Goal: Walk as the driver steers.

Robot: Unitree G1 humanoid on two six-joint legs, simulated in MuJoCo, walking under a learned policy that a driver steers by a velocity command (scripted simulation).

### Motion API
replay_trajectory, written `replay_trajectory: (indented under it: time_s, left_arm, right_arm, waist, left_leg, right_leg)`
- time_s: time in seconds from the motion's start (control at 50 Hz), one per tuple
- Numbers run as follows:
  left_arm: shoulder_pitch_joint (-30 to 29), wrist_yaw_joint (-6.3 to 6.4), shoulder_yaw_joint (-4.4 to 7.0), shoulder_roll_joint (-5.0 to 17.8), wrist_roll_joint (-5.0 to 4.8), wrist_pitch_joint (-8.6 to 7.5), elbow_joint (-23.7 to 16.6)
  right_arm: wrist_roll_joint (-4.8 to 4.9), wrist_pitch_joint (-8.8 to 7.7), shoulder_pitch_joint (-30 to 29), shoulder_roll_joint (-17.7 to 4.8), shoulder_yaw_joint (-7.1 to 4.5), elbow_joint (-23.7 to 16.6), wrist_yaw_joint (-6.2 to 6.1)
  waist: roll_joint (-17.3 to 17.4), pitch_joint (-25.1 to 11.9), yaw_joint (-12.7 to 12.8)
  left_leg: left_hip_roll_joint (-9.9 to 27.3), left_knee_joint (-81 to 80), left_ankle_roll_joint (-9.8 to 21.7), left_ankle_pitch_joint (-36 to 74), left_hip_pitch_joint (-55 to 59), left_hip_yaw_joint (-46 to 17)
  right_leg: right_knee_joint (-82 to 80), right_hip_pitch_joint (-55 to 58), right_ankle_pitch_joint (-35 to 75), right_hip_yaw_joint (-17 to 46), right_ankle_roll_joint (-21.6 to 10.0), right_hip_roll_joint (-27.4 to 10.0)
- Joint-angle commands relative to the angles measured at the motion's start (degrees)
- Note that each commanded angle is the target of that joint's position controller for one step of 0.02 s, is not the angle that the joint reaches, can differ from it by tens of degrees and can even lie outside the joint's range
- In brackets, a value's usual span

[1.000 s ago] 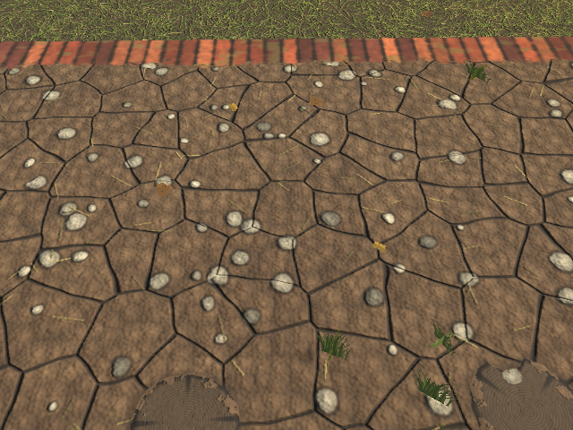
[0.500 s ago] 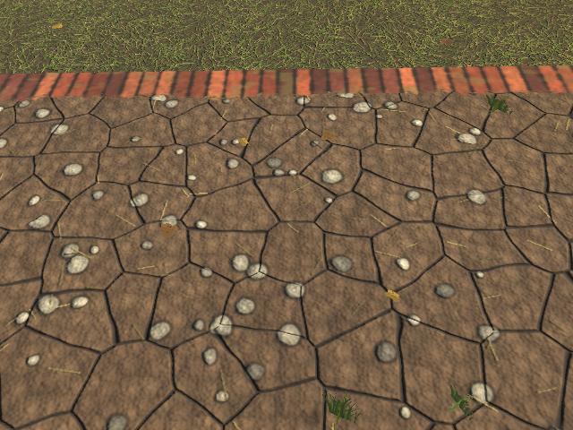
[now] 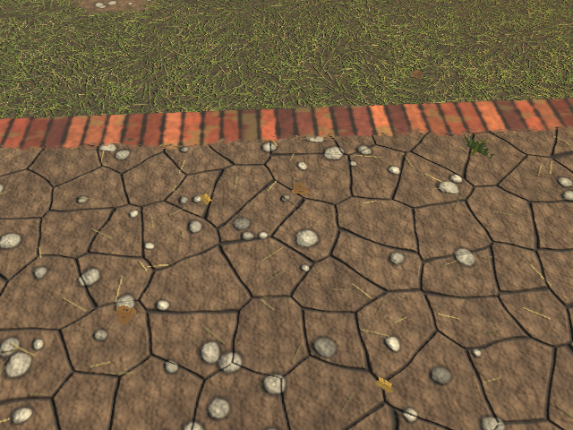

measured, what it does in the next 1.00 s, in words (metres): walks ahead: right foot, then left foot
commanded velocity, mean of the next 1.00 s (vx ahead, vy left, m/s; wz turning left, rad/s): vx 0.50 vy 0.00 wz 0.00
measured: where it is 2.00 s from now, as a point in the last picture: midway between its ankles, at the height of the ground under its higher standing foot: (299, 253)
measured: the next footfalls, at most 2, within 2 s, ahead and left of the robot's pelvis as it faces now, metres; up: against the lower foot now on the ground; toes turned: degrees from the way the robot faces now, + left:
right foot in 0.30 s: +0.34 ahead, -0.17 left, +0.00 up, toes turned -2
left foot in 0.86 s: +0.65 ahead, +0.08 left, +0.00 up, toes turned +3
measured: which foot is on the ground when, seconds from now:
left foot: down 0.00-0.30, up 0.32-0.84, down 0.86-1.00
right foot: up 0.00-0.28, down 0.30-0.88, up 0.90-1.00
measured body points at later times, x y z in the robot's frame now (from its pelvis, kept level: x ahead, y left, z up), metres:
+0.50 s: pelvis +0.28 -0.08 +0.00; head +0.30 -0.09 +0.45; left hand +0.33 +0.18 -0.13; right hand +0.37 -0.35 -0.13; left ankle +0.28 +0.08 -0.66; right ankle +0.30 -0.16 -0.75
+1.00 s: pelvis +0.55 -0.01 -0.01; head +0.58 +0.01 +0.44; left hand +0.59 +0.26 -0.15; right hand +0.66 -0.27 -0.13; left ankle +0.60 +0.07 -0.75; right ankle +0.47 -0.16 -0.65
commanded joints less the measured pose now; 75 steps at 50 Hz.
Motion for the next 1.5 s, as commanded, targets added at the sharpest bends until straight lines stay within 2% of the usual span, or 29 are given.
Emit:
replay_trajectory:
  time_s: [0.02, 0.2, 0.24, 0.28, 0.3, 0.32, 0.34, 0.36, 0.4, 0.42, 0.52, 0.64, 0.76, 0.8, 0.84, 0.86, 0.88, 0.9, 0.92, 0.96, 0.98, 1.06, 1.28, 1.36, 1.42, 1.44, 1.46, 1.48, 1.5]
  left_arm:
    - [0.86, 0.16, 0.74, 2.52, 0.54, -0.07, -2.54]
    - [-14.36, -2.5, 0.09, 2.43, -0.71, -1.27, -7.79]
    - [-12.2, -3.0, 0.54, 3.78, -0.71, -1.77, -7.88]
    - [1.03, -2.74, 2.74, 7.68, -0.6, -2.08, -4.09]
    - [12.99, -2.23, 4.21, 12.61, 0.01, -2.08, -1.6]
    - [17.89, -2.49, 5.31, 17.44, 0.49, -1.63, 0.0]
    - [17.36, -2.54, 3.69, 11.26, 0.35, -1.7, -0.31]
    - [11.7, -2.38, 2.73, 8.54, 0.2, -1.82, -1.45]
    - [3.29, -2.69, 1.57, 5.29, 0.54, -1.67, -3.12]
    - [2.27, -2.9, 1.12, 3.95, 0.95, -1.78, -2.89]
    - [6.24, -2.3, 1.87, 6.44, 0.82, -1.97, 0.03]
    - [10.93, -1.0, 1.93, 7.39, 0.14, -1.07, 2.18]
    - [14.55, -0.49, 2.49, 8.14, -0.43, 0.2, 5.02]
    - [13.31, -0.3, 2.85, 8.92, -0.5, 0.7, 5.04]
    - [10.98, -0.27, 2.67, 8.67, -0.26, 1.3, 4.48]
    - [10.75, -0.29, 1.84, 6.99, 0.41, 1.33, 3.35]
    - [17.38, -0.97, -0.24, 0.07, 0.66, 0.16, 2.67]
    - [16.71, -1.33, 0.04, 2.01, -0.28, -1.45, 3.67]
    - [11.3, -1.54, 1.37, 6.9, -1.86, -2.3, 2.04]
    - [5.2, -0.74, 1.83, 7.03, -1.24, -2.13, 0.62]
    - [6.06, -0.35, 2.19, 6.17, -0.66, -1.28, 0.82]
    - [6.06, 0.01, 2.26, 3.58, -0.09, 0.79, 0.44]
    - [-14.72, -2.13, 1.27, 2.22, -0.49, -0.2, -6.1]
    - [-15.19, -3.42, 1.42, 3.71, -0.74, -0.96, -7.48]
    - [4.68, -2.83, 4.45, 9.76, -0.23, -1.15, -1.78]
    - [13.78, -2.3, 5.82, 15.32, 1.09, -1.07, -0.3]
    - [15.38, -2.38, 5.18, 13.66, 0.44, -0.77, 0.35]
    - [12.13, -2.29, 3.85, 9.6, 0.18, -0.88, -0.19]
    - [7.2, -2.04, 3.17, 7.53, 0.31, -0.92, -1.29]
  right_arm:
    - [0.2, -0.79, -1.89, -7.95, -1.29, -3.24, -1.22]
    - [1.45, 1.19, 6.33, -9.8, -1.91, -0.42, -2.14]
    - [1.5, 1.77, 5.45, -10.63, -2.29, -0.46, -2.26]
    - [1.02, 2.34, 3.24, -9.83, -1.89, -1.2, -2.22]
    - [0.05, 2.2, 2.88, -7.61, -0.8, -2.91, -2.2]
    - [0.34, 0.73, 9.91, 0.36, 1.48, -3.24, -1.5]
    - [1.74, -0.78, 7.89, -5.37, 0.27, -2.4, -1.31]
    - [2.93, -1.62, 2.06, -9.47, -0.82, -4.34, -1.17]
    - [1.76, -1.33, -3.12, -8.78, -1.24, -5.47, -1.85]
    - [1.36, -0.52, -2.18, -7.81, -1.46, -5.44, -1.94]
    - [0.77, 1.71, -4.99, -5.22, -1.58, -6.74, -2.25]
    - [0.91, 1.22, -17.43, -3.99, -1.29, -10.19, -1.56]
    - [1.55, 0.39, -24.79, -4.69, -1.12, -13.35, 0.17]
    - [1.56, 0.01, -22.6, -5.96, -1.62, -13.19, 0.6]
    - [1.39, -0.12, -10.43, -9.28, -3.63, -9.56, 0.28]
    - [0.97, -0.06, 0.62, -13.02, -5.04, -6.73, -0.23]
    - [0.05, 0.33, 7.58, -18.76, -6.4, -5.32, -0.48]
    - [0.52, 0.43, 7.48, -14.48, -5.0, -5.28, -0.3]
    - [1.01, 0.26, 2.14, -11.42, -4.04, -6.03, -0.31]
    - [0.56, 0.2, -7.04, -7.35, -2.74, -7.92, -0.09]
    - [-0.01, -0.05, -8.71, -5.9, -2.26, -7.9, 0.11]
    - [-0.12, -0.53, -5.58, -7.75, -2.71, -5.56, -0.38]
    - [1.05, 1.15, 5.13, -9.66, -2.93, -0.99, -2.3]
    - [1.35, 2.22, 5.13, -10.66, -3.6, -0.08, -2.72]
    - [1.07, 2.77, 1.83, -9.6, -3.09, -1.34, -2.7]
    - [0.38, 2.12, 6.56, -4.56, -1.48, -2.55, -2.27]
    - [1.16, 0.75, 8.88, -1.54, -0.36, -1.57, -1.87]
    - [2.88, -0.23, 4.23, -8.06, -2.16, -2.28, -1.7]
    - [3.67, -0.54, -0.51, -9.47, -2.54, -3.88, -1.8]
  waist:
    - [3.94, 3.31, 2.26]
    - [5.21, 5.33, -2.57]
    - [6.26, 4.06, -0.65]
    - [6.04, -3.69, 6.22]
    - [0.72, -12.96, 10.4]
    - [-15.53, -20.33, 7.29]
    - [-11.21, -20.66, 8.6]
    - [-7.77, -12.15, 7.62]
    - [-0.08, -4.73, 4.18]
    - [-1.22, -3.76, 2.25]
    - [-0.32, 0.4, 1.0]
    - [-1.02, 3.12, 4.39]
    - [-1.53, 5.66, 5.69]
    - [-2.39, 4.0, 3.82]
    - [-2.67, -3.19, -2.61]
    - [0.71, -10.94, -6.57]
    - [15.06, -19.38, -4.57]
    - [16.1, -22.88, -5.0]
    - [12.71, -13.6, -4.1]
    - [5.29, -4.04, -0.52]
    - [6.33, -2.47, 1.58]
    - [6.28, 0.05, 3.26]
    - [5.27, 5.2, -2.81]
    - [6.54, 4.64, -1.13]
    - [6.04, -7.86, 8.7]
    - [-4.21, -17.57, 8.83]
    - [-13.55, -23.85, 8.33]
    - [-8.3, -17.11, 8.92]
    - [-5.45, -10.17, 7.56]
  left_leg:
    - [16.15, -10.76, 9.54, 5.07, -4.94, -11.63]
    - [19.25, -5.59, 6.61, 4.89, 9.27, -10.28]
    - [20.28, -2.05, 5.63, 10.0, 11.19, -10.75]
    - [16.06, 13.28, 3.29, 27.11, 8.74, -7.05]
    - [12.32, 31.56, 1.0, 18.19, -2.42, -3.58]
    - [1.64, 52.12, -2.9, -15.52, -26.71, -2.46]
    - [3.5, 60.49, -1.91, -23.61, -33.59, -11.04]
    - [6.68, 61.71, -0.76, -19.06, -37.09, -10.57]
    - [11.53, 55.65, -1.08, -10.29, -32.44, -8.22]
    - [13.06, 52.87, -1.2, -8.07, -28.86, -8.47]
    - [13.85, 42.8, -3.25, -0.78, -31.02, -7.11]
    - [11.7, 23.34, -3.81, 13.39, -30.52, -4.73]
    - [10.33, 15.3, -1.71, 8.51, -31.44, -4.47]
    - [8.94, 13.8, -0.29, 4.43, -26.26, -3.31]
    - [5.01, 12.49, 1.99, 3.57, -8.62, -0.04]
    - [10.92, 14.34, 5.0, 4.75, 8.93, -6.69]
    - [25.6, 10.21, 14.35, -3.26, 31.33, -33.21]
    - [28.18, 1.8, 15.63, -8.59, 32.9, -46.81]
    - [26.29, 1.08, 12.19, -9.92, 25.34, -38.5]
    - [21.66, -2.23, 8.79, -2.58, 7.35, -24.38]
    - [19.44, -4.15, 7.65, -0.02, 1.83, -20.17]
    - [17.64, -8.54, 8.88, 6.95, -3.27, -13.56]
    - [18.24, -7.77, 6.54, 8.74, 9.06, -8.02]
    - [20.99, -2.44, 5.28, 16.71, 14.6, -8.55]
    - [15.38, 20.45, 1.7, 33.73, 6.73, -3.79]
    - [8.59, 43.13, -1.81, 12.61, -14.66, -1.17]
    - [1.62, 57.07, -3.0, -24.33, -27.82, -7.07]
    - [5.17, 62.49, -1.71, -23.42, -33.19, -12.41]
    - [8.33, 61.76, -0.93, -18.48, -34.3, -10.64]
  right_leg:
    - [-9.1, -1.33, 9.5, 0.16, 1.23, -1.81]
    - [-32.02, 0.61, 9.83, -2.38, 0.26, 2.54]
    - [-34.22, 5.26, 5.3, -3.22, -1.36, 3.82]
    - [-36.09, 23.58, 4.25, -5.85, -4.12, 7.28]
    - [-34.9, 41.9, 5.53, 4.6, -8.21, -2.05]
    - [-41.05, 62.56, -3.77, 31.65, -17.46, -14.86]
    - [-45.91, 62.37, -7.93, 38.65, -16.88, -15.02]
    - [-46.27, 54.94, -4.3, 29.62, -13.86, -13.15]
    - [-49.45, 39.58, 6.43, 16.84, -11.53, -8.51]
    - [-51.27, 35.47, 8.34, 13.16, -10.7, -6.67]
    - [-55.95, 31.46, 15.45, 6.02, -11.74, -5.11]
    - [-57.46, 33.44, 12.3, 0.74, -9.25, -2.95]
    - [-53.45, 43.05, 12.99, 1.18, -8.44, -7.0]
    - [-49.95, 44.59, 19.78, 0.99, -7.44, -7.6]
    - [-36.16, 42.02, 36.15, -2.01, -5.39, -4.07]
    - [-20.77, 31.83, 28.59, -4.36, -3.41, -0.85]
    - [2.75, 7.76, -0.21, -5.74, 1.02, 9.3]
    - [11.83, -0.04, -22.93, 3.2, 0.39, 10.61]
    - [14.96, -5.24, -20.08, 3.62, -0.82, 6.95]
    - [8.85, -1.69, -10.0, 0.83, -1.18, 1.38]
    - [5.52, 2.25, -7.19, 1.19, -1.17, -0.37]
    - [-1.28, 3.27, -0.91, 0.21, 0.27, -1.3]
    - [-30.32, -1.76, 14.11, -2.79, 1.06, 2.24]
    - [-34.08, 1.72, 6.6, -3.44, -1.46, 3.78]
    - [-34.62, 32.35, 7.21, -4.93, -5.89, 6.28]
    - [-34.4, 56.61, 4.72, 15.9, -13.02, -8.98]
    - [-43.89, 64.65, -2.6, 37.42, -17.96, -17.01]
    - [-45.4, 58.85, -6.28, 32.3, -14.7, -15.06]
    - [-46.54, 50.15, -4.16, 23.04, -12.11, -13.34]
